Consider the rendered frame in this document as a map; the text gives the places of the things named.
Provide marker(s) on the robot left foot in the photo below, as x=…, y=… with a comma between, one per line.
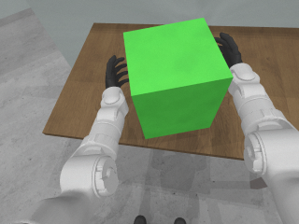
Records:
x=140, y=220

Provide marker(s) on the robot left hand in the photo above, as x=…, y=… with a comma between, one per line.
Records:
x=112, y=78

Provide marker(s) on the robot right upper arm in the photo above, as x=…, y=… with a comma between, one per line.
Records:
x=274, y=155

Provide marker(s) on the table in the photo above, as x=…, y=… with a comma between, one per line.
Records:
x=271, y=52

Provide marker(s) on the robot right forearm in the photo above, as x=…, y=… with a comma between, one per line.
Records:
x=253, y=105

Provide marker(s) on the robot right hand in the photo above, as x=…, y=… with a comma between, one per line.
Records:
x=229, y=49

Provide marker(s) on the robot left forearm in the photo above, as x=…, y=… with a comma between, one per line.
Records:
x=106, y=131

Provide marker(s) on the carton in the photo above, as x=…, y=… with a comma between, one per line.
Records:
x=177, y=75

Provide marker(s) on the robot left upper arm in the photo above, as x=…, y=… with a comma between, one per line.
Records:
x=86, y=181

